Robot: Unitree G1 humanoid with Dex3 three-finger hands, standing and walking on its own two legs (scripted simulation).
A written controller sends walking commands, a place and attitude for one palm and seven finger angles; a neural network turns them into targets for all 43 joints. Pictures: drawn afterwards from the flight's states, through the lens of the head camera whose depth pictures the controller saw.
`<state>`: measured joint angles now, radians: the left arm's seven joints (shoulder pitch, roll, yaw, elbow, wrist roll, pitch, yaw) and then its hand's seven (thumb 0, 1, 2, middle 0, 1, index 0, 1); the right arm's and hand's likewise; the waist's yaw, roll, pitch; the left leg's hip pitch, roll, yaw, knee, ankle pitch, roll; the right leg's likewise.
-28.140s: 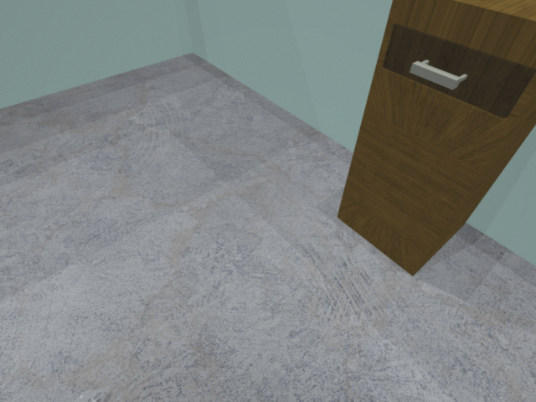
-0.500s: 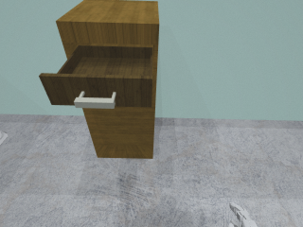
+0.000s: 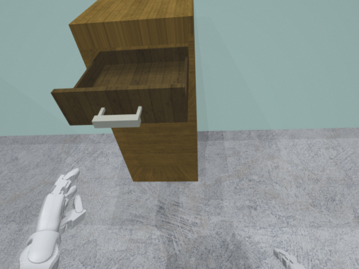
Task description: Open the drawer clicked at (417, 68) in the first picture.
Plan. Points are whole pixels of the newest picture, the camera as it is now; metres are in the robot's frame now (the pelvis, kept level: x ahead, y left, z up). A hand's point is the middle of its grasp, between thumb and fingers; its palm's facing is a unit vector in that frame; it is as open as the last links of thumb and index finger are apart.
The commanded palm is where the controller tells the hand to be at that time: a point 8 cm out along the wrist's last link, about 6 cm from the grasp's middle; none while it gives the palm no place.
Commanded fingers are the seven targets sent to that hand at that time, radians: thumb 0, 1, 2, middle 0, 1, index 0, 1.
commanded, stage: let the arm hang, fingers relaxed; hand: left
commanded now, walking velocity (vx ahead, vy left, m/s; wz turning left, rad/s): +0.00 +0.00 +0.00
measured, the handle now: (118, 115) +0.51 +0.19 +0.09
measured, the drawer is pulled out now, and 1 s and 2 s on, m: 0.29 0.29 0.29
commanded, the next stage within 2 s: look to check the result in 0.96 s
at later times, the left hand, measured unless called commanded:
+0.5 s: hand out of the picture -0.04 +0.21 -0.15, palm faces +0.02 -0.96 -0.29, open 7.3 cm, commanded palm none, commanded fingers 0.00 0.90 0.90 -0.20 -0.30 -0.20 -0.30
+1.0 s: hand out of the picture -0.03 +0.16 -0.16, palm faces +0.04 -0.98 -0.18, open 7.4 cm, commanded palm none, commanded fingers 0.00 0.90 0.90 -0.20 -0.30 -0.20 -0.30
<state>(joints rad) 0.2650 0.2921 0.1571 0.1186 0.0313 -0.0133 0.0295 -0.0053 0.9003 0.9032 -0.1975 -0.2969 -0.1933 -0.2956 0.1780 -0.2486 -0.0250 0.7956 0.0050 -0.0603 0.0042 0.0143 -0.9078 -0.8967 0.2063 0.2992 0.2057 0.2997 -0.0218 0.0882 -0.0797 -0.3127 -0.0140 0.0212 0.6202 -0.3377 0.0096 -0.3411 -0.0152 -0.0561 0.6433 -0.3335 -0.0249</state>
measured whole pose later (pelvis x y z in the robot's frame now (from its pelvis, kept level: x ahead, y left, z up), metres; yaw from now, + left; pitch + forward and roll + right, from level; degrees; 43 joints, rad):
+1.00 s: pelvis -0.02 +0.00 +0.02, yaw -1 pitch -1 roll +0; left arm 0.30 0.12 0.02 1.13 0.01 0.01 0.03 0.00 0.91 0.90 -0.20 -0.30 -0.20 -0.30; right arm 0.36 -0.12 -0.01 1.11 -0.01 0.02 -0.04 0.01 -0.91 -0.90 0.20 0.30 0.20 0.30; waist -0.01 0.02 0.05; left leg -0.19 0.01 0.02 0.43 -0.22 0.00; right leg -0.21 0.01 -0.06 0.43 -0.20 -0.03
